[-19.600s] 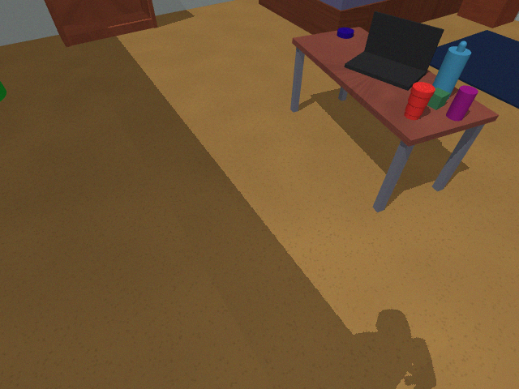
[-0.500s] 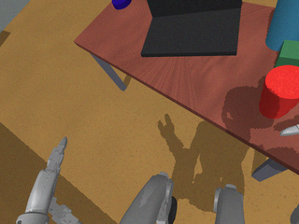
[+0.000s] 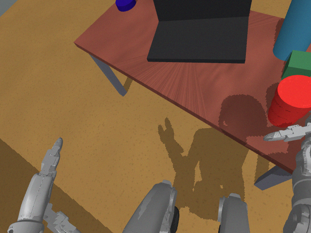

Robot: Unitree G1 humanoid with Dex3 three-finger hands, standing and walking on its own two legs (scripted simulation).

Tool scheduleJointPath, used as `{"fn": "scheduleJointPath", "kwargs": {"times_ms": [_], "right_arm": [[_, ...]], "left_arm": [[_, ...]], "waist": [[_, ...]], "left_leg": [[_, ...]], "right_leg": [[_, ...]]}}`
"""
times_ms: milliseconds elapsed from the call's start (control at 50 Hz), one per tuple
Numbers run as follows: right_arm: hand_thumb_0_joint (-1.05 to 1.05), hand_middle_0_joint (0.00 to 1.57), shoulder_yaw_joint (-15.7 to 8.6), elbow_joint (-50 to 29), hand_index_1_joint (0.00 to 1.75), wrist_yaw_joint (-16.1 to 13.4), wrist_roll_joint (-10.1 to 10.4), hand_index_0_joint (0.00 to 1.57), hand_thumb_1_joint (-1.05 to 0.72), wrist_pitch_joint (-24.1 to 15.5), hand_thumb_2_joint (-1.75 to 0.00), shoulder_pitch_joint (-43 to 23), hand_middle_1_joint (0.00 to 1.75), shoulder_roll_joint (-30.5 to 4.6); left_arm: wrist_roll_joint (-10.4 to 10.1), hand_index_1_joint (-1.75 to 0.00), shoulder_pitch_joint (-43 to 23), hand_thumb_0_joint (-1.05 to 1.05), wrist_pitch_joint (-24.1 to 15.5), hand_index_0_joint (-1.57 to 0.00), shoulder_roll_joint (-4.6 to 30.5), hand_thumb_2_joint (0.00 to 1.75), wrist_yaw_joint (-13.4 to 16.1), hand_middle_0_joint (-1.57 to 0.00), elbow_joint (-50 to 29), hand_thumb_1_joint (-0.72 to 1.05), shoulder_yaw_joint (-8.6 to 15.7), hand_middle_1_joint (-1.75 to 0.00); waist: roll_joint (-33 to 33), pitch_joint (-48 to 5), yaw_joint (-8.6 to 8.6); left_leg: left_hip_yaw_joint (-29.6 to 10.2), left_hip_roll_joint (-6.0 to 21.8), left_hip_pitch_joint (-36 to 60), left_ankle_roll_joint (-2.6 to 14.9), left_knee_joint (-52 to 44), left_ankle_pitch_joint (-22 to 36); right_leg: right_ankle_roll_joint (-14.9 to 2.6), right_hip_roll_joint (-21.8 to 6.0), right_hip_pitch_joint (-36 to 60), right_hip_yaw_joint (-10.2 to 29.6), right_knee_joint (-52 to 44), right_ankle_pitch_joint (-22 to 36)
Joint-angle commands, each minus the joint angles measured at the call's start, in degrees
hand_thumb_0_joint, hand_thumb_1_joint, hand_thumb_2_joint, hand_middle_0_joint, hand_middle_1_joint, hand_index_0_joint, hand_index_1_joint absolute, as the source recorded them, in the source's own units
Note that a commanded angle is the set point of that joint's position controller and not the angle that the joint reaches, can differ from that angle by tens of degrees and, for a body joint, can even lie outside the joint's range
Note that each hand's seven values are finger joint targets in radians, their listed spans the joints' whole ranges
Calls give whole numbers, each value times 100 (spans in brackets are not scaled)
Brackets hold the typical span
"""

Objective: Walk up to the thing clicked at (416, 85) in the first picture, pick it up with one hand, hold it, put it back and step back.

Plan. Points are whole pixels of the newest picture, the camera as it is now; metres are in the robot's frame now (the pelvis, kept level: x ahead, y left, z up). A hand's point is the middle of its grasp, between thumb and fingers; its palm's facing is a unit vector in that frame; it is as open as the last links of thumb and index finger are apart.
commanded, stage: close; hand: right
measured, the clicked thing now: (289, 105) +0.48 -0.22 -0.05
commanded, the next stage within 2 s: settle in 1.30 s
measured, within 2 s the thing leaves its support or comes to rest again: leaves its support in 1.70 s
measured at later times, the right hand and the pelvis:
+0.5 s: hand (291, 101) +0.48 -0.22 -0.03, palm faces +0.22 +0.97 +0.01, open 17.1 cm; pelvis +0.00 -0.01 +0.00, yaw +0 degrees
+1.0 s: hand (291, 102) +0.48 -0.22 -0.03, palm faces +0.23 +0.97 +0.00, open 12.5 cm; pelvis +0.00 -0.01 +0.00, yaw +0 degrees
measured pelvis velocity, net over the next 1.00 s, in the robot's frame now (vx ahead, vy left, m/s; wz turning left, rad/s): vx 0.00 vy -0.01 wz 0.00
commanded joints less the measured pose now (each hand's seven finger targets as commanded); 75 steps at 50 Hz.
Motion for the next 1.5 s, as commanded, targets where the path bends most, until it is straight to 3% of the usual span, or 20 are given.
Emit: {"fn": "scheduleJointPath", "kwargs": {"times_ms": [0,80,200,280,380,460,500,580,640,680,720,780,880,960,1040,1080,1140,1360,1420,1480], "right_arm": [[0,15,44,-1263,0,-58,-5,14,59,-381,0,-1728,0,-981],[0,18,121,-1063,0,-147,-29,17,61,-367,0,-1934,0,-907],[0,18,-53,-1260,1,-218,-145,17,61,-324,0,-2084,1,-1276],[0,21,306,-794,5,-158,-85,20,58,-181,0,-2061,5,-595],[0,26,4,-1105,10,-327,-254,25,61,-196,0,-2438,10,-1284],[0,31,92,-760,17,-302,-212,31,58,-150,-5,-2013,17,-1017],[0,35,25,-1350,21,-284,-224,35,57,-162,-7,-2253,21,-1298],[0,44,382,-753,28,-257,-110,44,54,-102,-12,-2349,28,-635],[0,47,-10,-1065,30,-382,-206,47,54,-208,-13,-2522,30,-1386],[0,52,6,-1164,35,-422,-283,52,53,-235,-17,-2464,35,-1433],[0,61,178,-905,47,-377,-221,62,44,-193,-28,-2121,46,-985],[0,71,72,-1379,52,-342,-172,72,43,-172,-30,-2231,52,-1230],[0,82,368,-851,59,-330,-76,82,37,-104,-34,-2221,58,-677],[0,88,-6,-1056,66,-457,-217,88,31,-195,-41,-2186,66,-1339],[0,98,165,-808,84,-351,-112,99,12,-147,-62,-1963,84,-859],[0,102,15,-915,89,-333,-131,102,5,-157,-68,-2030,89,-1219],[0,105,225,-983,96,-284,-53,106,-1,-195,-76,-2316,96,-895],[0,117,-94,-1064,107,-252,-96,119,-7,-233,-86,-1739,107,-1296],[0,110,120,-827,116,-214,-35,114,-9,-181,-102,-1621,116,-788],[0,109,-73,-1312,119,-260,-106,113,-11,-195,-109,-1761,119,-1281]], "left_arm": [[-17,-6,278,0,-278,-4,1048,6,137,-5,-988,-57,846,-5],[-1,-6,332,0,-232,-4,822,6,79,-5,-775,-56,570,-5],[-18,-6,332,0,-148,-4,988,7,81,-5,-1226,-57,643,-5],[-15,-6,435,0,-127,-4,895,6,62,-5,-726,-55,649,-5],[-5,-6,75,0,-79,-4,1164,6,82,-4,-1112,-56,830,-5],[-56,-5,303,0,-11,-4,1028,6,62,-4,-860,-55,755,-5],[-60,-5,302,0,-26,-4,1070,5,62,-4,-1036,-54,758,-5],[-26,-5,200,0,-39,-4,761,6,57,-4,-482,-55,500,-5],[-27,-5,-139,0,-96,-4,1101,6,133,-4,-931,-56,775,-5],[-6,-5,7,0,-83,-4,1239,6,127,-4,-1298,-55,843,-5],[-26,-5,296,0,-28,-4,1001,6,92,-4,-981,-54,670,-5],[-53,-5,337,0,-33,-4,1134,5,91,-4,-856,-54,839,-5],[-44,-5,27,0,-46,-4,822,6,87,-4,-334,-55,529,-5],[-32,-5,-168,0,-51,-4,1243,5,152,-4,-1160,-54,819,-5],[-61,-5,250,0,-30,-4,1041,4,105,-4,-977,-53,749,-5],[-72,-5,239,0,-63,-4,1092,4,113,-4,-1049,-53,761,-5],[-63,-5,266,0,-85,-4,782,4,100,-4,-600,-53,525,-5],[-51,-5,151,0,-118,-5,1093,4,95,-5,-1143,-53,767,-5],[-67,-7,345,0,-71,-6,892,6,53,-6,-824,-55,602,-6],[-80,-6,111,0,-98,-5,1098,6,88,-6,-1224,-56,791,-6]], "waist": [[-1829,-2864,-72],[-1691,-2644,-71],[-1696,-3095,-16],[-1714,-2725,165],[-1632,-3059,60],[-1764,-2768,-16],[-2029,-3135,-100],[-1676,-2395,84],[-1597,-2809,55],[-1561,-3213,106],[-1704,-2980,28],[-2125,-3259,-48],[-1657,-2336,41],[-1429,-2965,6],[-1411,-2736,71],[-1515,-2874,34],[-1655,-2476,52],[-1558,-2949,-85],[-1578,-2480,-43],[-1651,-2956,-165]], "left_leg": [[-100,-47,1322,213,-896,1479],[-107,-44,1289,191,-891,1452],[-89,-43,1448,189,-906,1502],[49,-68,969,208,-769,1508],[52,-58,1166,210,-767,1467],[60,-56,1093,236,-822,1314],[46,-56,1178,247,-848,1365],[22,-54,978,215,-875,1310],[-41,-39,1152,193,-874,1278],[-26,-42,1475,185,-938,1385],[34,-68,1384,218,-938,1453],[64,-61,1266,239,-881,1559],[48,-42,970,218,-934,1221],[-7,-38,1503,199,-998,1315],[-55,-52,1595,184,-1134,1357],[-59,-47,1608,189,-1089,1414],[-57,-42,1190,200,-1036,1257],[-79,-41,1561,192,-976,1477],[22,-57,1255,230,-936,1253],[-28,-41,1505,202,-1028,1284]], "right_leg": [[-153,65,2456,-210,-1160,1625],[-181,67,2124,-215,-1106,1486],[-192,74,2414,-188,-1167,1557],[-169,55,2452,-120,-1136,1760],[-166,54,2498,-82,-1163,1706],[-136,84,2509,-129,-1335,1564],[-121,67,2849,-136,-1373,1732],[-176,57,2205,-153,-1222,1451],[-201,47,2200,-154,-1161,1287],[-196,71,2525,-168,-1192,1390],[-178,93,2612,-167,-1285,1614],[-124,76,3030,-137,-1354,2026],[-155,57,2262,-140,-1317,1384],[-184,69,2461,-156,-1356,1359],[-223,106,2299,-214,-1382,1284],[-201,93,2436,-206,-1358,1448],[-194,72,2306,-199,-1323,1309],[-197,90,2322,-208,-1294,1524],[-165,105,2235,-176,-1411,1355],[-173,83,2549,-185,-1440,1382]]}}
